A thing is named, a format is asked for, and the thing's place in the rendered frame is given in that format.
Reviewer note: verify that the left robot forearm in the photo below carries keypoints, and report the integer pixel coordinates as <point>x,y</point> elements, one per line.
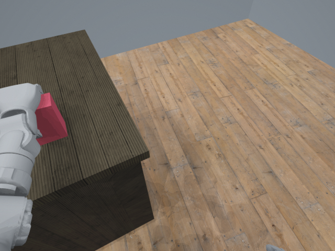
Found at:
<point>18,150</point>

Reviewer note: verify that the sponge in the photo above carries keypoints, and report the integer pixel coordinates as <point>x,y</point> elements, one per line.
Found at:
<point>49,120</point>

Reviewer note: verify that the robot left upper arm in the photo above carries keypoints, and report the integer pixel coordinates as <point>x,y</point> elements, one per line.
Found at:
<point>15,221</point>

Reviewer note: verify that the table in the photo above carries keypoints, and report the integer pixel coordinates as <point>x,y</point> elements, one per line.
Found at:
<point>88,188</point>

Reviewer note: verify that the robot left hand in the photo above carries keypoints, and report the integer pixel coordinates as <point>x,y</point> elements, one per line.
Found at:
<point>26,95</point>

